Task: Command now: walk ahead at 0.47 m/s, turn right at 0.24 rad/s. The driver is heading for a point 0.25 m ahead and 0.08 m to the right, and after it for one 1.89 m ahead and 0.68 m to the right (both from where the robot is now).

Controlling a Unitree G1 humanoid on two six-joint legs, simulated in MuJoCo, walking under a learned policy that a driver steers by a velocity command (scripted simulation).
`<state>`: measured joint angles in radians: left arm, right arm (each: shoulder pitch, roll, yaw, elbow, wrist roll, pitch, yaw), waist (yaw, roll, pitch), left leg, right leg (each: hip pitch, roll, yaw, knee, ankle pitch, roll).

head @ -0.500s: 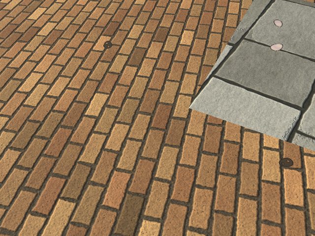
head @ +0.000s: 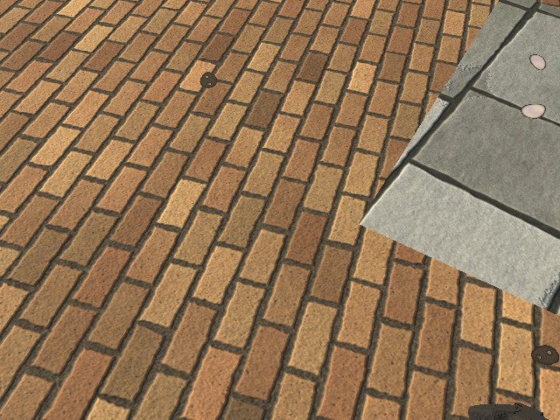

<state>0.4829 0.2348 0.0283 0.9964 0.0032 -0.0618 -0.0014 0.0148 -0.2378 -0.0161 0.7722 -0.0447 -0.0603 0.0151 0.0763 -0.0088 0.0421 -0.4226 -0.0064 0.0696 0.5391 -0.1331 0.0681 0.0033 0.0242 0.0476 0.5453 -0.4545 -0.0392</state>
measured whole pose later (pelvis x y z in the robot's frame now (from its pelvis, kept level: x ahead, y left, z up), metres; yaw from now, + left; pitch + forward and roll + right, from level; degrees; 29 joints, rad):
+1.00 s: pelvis +0.20 +0.04 +0.01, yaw -31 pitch +1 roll +0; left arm 0.20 0.28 0.09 0.79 0.02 0.05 0.00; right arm 0.22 -0.25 -0.04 0.76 -0.02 0.02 -0.05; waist 0.02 -0.04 0.03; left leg -0.26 -0.04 -0.03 0.50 -0.27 0.03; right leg -0.41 0.16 0.17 0.59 -0.28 -0.03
